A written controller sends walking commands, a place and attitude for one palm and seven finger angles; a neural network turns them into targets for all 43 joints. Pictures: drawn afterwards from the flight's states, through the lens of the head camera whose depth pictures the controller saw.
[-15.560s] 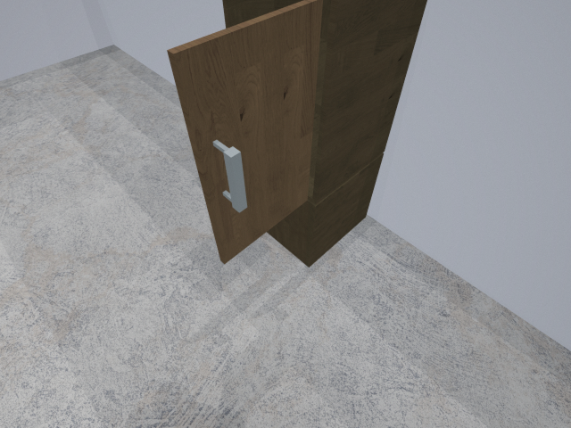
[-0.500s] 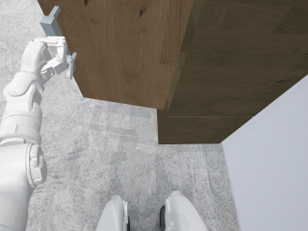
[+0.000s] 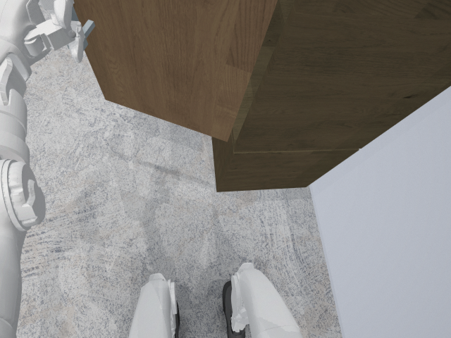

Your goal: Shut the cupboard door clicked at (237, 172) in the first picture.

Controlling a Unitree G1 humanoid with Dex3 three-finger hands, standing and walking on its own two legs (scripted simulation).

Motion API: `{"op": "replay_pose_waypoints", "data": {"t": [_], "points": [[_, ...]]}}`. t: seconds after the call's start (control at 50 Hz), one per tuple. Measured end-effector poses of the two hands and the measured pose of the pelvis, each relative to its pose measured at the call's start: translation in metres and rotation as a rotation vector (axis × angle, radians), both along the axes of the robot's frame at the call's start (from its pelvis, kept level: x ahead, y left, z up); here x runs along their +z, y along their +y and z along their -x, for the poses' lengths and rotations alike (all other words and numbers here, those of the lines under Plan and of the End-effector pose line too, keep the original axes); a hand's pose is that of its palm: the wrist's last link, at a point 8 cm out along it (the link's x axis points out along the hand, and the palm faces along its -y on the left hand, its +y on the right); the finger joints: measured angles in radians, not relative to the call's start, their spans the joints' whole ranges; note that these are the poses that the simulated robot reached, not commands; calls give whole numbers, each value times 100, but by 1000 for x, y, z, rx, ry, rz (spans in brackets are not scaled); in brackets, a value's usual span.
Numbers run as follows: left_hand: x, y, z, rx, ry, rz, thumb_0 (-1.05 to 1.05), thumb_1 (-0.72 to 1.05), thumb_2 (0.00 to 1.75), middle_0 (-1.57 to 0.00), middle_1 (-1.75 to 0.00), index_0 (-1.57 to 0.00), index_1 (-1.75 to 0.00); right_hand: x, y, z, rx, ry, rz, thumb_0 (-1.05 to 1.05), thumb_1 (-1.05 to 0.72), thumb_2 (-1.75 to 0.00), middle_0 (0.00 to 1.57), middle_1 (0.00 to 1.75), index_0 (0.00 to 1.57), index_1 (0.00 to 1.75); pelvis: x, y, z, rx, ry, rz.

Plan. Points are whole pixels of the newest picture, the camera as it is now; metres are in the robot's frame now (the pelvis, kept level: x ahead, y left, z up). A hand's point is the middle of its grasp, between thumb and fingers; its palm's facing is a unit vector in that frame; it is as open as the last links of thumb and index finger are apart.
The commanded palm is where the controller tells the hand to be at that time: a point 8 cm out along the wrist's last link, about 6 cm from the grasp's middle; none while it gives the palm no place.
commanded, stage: push the door shut along its arc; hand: left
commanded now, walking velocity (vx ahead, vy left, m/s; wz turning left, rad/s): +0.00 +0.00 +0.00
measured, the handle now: out of the picture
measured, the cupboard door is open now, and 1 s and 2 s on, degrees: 67 59 59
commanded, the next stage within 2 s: pull the fist back off the door in 0.44 s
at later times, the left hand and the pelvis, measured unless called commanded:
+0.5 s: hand (137, 9) +0.61 +0.10 +0.10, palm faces -0.38 -0.92 -0.04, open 3.0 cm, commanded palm +0.63 +0.12 +0.10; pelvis +0.02 +0.00 -0.01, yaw -3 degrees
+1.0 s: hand (139, 15) +0.60 +0.09 +0.11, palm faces +0.05 -1.00 -0.03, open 3.1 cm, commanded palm +0.55 +0.14 +0.10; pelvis +0.02 -0.02 +0.02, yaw -1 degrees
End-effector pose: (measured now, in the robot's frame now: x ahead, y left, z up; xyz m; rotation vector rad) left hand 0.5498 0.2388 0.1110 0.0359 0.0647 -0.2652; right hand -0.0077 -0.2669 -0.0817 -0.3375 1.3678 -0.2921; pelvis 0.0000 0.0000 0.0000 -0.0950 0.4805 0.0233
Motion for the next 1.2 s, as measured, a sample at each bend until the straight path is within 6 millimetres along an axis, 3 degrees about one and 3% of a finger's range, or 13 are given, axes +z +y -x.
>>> {"op": "replay_pose_waypoints", "data": {"t": [0.14, 0.38, 0.56, 0.6, 0.68, 0.74, 0.9, 1.04, 1.2], "points": [[-1, -10, -19, -33, 4, -16, -2, 104, 110, -130, -150, -130, -150, -1, 4, 4, -14, 33, 12, 1, -91, -90, 21, 30, 21, 30, -4, 4, -4, 2, 27, 11], [-5, -86, -58, -144, 8, 34, 1, 93, 94, -130, -150, -130, -150, -4, 13, 14, -92, 17, 6, 1, -91, -90, 21, 30, 21, 30, -9, 4, -12, -30, 57, 8], [-1, -85, -68, -133, 36, -28, -1, 85, 93, -129, -150, -131, -150, -11, 26, 40, -161, 95, -64, 0, -91, -90, 21, 30, 21, 30, -10, -4, -15, -48, 60, -8], [-2, -82, -68, -55, 45, 31, 0, 82, 91, -129, -150, -132, -150, -10, 27, 44, -148, 112, -80, 1, -91, -90, 21, 30, 21, 30, -9, -6, -16, -45, 68, -5], [-9, -77, -64, 233, 35, 112, 1, 76, 88, -130, -150, -132, -150, -6, 28, 44, -106, 128, -134, 1, -91, -90, 21, 30, 21, 30, -4, -11, -15, -42, 67, -11], [-8, -79, -56, 345, -32, 30, 2, 79, 88, -129, -150, -131, -150, -3, 26, 43, -88, 129, -164, 1, -91, -90, 21, 30, 21, 30, -1, -14, -15, -39, 63, -17], [-9, -100, -36, 294, 0, 20, 2, 87, 89, -129, -150, -130, -150, 10, 8, 34, -106, 105, -151, 1, -91, -90, 21, 30, 21, 30, 15, -22, -19, -38, 14, -30], [2, -89, -15, 313, -50, -2, 2, 89, 90, -130, -150, -130, -150, 15, -6, 16, -94, 48, -141, 1, -91, -90, 20, 30, 20, 30, 26, -24, -24, -46, -30, -47], [-8, -78, 19, 299, -51, 10, 2, 90, 90, -130, -150, -130, -150, 13, -14, -14, -44, 3, -135, 1, -91, -90, 20, 30, 20, 30, 31, -23, -26, -31, -63, -55]]}}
